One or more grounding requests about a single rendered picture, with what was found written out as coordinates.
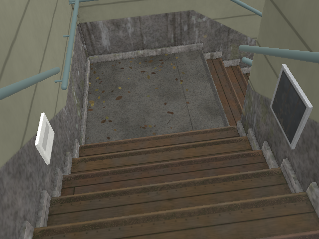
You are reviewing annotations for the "stairs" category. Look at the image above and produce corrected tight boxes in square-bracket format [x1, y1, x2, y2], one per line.
[32, 125, 319, 239]
[206, 58, 250, 126]

